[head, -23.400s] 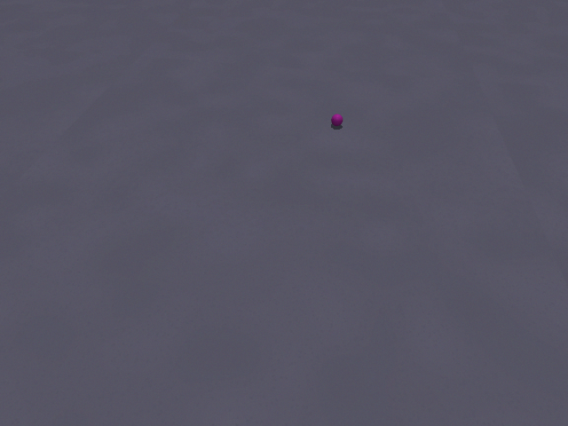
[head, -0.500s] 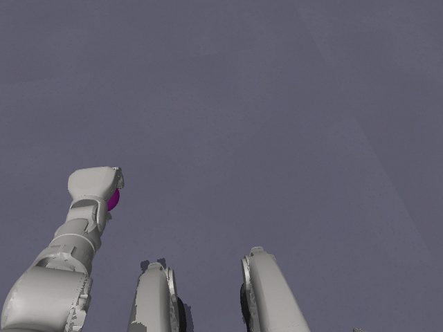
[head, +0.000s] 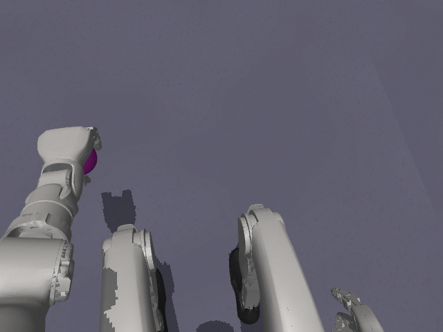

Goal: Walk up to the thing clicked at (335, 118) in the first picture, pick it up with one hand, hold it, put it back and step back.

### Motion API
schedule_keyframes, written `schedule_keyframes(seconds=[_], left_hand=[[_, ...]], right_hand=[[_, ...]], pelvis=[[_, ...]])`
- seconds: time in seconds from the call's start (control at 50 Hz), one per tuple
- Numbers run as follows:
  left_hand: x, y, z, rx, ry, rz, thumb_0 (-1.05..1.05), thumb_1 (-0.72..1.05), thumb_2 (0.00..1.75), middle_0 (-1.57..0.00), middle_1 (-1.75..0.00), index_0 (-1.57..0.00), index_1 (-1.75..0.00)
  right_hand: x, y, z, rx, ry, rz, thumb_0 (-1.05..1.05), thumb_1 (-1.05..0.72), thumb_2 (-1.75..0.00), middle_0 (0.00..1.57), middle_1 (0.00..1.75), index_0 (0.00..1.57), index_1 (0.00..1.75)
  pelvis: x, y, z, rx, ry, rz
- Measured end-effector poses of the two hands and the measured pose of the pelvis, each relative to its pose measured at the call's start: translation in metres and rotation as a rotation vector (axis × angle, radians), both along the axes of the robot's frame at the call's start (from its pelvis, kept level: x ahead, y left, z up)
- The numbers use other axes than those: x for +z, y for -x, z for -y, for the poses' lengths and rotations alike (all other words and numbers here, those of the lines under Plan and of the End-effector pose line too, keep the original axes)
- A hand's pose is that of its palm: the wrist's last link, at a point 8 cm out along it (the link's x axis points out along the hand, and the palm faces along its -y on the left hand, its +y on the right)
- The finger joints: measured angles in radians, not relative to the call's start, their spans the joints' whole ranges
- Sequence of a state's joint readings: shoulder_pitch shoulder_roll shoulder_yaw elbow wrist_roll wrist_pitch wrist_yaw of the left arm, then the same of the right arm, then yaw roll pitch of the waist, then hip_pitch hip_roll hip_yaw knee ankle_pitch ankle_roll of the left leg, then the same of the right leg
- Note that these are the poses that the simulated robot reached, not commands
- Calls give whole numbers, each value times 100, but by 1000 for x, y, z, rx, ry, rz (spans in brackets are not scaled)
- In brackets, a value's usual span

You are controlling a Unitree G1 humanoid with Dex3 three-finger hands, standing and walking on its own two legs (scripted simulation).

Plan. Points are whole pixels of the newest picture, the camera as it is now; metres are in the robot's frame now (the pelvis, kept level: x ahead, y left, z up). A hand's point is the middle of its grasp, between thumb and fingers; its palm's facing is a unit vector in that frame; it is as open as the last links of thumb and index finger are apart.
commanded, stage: crouch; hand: left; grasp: from above
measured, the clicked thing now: (77, 158) +0.46 +0.23 -0.19
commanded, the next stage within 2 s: lower in 0.74 s
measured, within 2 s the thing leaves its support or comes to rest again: neither
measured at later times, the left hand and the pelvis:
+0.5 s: hand (90, 165) +0.46 +0.22 -0.24, palm faces -0.47 -0.03 -0.88, open 8.8 cm; pelvis -0.01 +0.00 -0.07, yaw -1 degrees
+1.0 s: hand (94, 165) +0.47 +0.22 -0.28, palm faces -0.48 -0.02 -0.87, open 8.8 cm; pelvis -0.01 +0.00 -0.10, yaw -3 degrees
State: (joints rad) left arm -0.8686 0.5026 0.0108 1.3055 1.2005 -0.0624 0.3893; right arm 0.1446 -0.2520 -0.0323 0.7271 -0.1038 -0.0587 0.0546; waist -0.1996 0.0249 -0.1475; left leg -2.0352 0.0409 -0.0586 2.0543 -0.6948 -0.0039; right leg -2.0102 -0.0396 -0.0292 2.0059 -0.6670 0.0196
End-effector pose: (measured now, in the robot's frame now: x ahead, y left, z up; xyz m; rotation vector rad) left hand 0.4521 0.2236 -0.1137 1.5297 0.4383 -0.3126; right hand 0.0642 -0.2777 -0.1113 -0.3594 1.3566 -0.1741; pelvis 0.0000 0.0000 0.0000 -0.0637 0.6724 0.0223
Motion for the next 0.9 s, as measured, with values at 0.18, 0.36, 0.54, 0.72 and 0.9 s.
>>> schedule_keyframes(seconds=[0.18, 0.36, 0.54, 0.72, 0.9], left_hand=[[-30, -6, -2, -2, 1, -14, -2, 5, 63, -65, -71, -76, -70], [-55, -12, 0, -10, 2, -14, -2, 5, 63, -65, -71, -76, -70], [-73, -16, 3, -8, 5, -13, -2, 5, 62, -65, -71, -76, -70], [-88, -21, 1, -12, 1, -13, -2, 6, 59, -66, -70, -77, -68], [-100, -25, 0, -18, 2, -9, -2, 6, 58, -67, -70, -78, -67]], right_hand=[[-20, 14, 1, -8, 5, -35, 0, -91, -90, 20, 30, 20, 30], [-41, 43, -4, -27, -6, -82, 0, -91, -91, 20, 30, 20, 30], [-60, 65, -6, -30, -22, -117, 0, -91, -90, 20, 30, 20, 30], [-72, 73, -7, -15, -28, -135, 0, -91, -90, 20, 30, 20, 30], [-78, 70, -6, 0, -29, -145, 0, -91, -90, 20, 30, 20, 30]], pelvis=[[-26, 3, -1, -7, 9, 4], [-51, 9, -3, -8, 13, 18], [-73, 15, -2, -12, 16, 38], [-88, 16, -1, -17, 22, 51], [-96, 14, -1, -22, 30, 51]])
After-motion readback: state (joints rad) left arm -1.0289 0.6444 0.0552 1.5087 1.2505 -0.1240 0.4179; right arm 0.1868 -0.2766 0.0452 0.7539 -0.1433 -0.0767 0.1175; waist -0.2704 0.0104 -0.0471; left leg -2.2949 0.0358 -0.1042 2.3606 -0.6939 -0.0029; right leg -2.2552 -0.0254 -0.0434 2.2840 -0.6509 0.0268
